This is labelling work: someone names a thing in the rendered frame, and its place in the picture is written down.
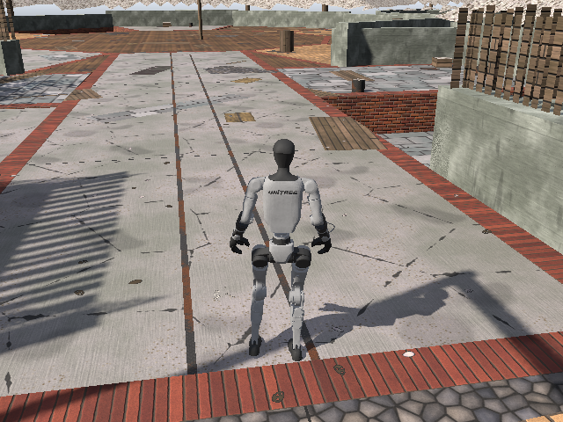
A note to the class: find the robot left hand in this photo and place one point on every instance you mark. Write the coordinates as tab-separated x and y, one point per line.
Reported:
233	244

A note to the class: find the robot right upper arm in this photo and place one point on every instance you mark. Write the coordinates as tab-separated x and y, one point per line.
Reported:
310	186

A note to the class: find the robot left forearm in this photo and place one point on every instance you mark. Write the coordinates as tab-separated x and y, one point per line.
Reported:
239	229

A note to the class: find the humanoid robot head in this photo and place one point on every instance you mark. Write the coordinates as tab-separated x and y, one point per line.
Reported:
284	151

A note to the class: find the robot right hand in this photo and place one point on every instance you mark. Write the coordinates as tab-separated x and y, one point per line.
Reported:
327	244

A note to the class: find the robot right forearm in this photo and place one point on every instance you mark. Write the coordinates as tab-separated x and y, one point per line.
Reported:
323	230

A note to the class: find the robot left upper arm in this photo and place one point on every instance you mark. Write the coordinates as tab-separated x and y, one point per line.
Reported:
254	186

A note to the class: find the left robot foot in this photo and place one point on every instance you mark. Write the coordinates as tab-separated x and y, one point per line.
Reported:
254	349

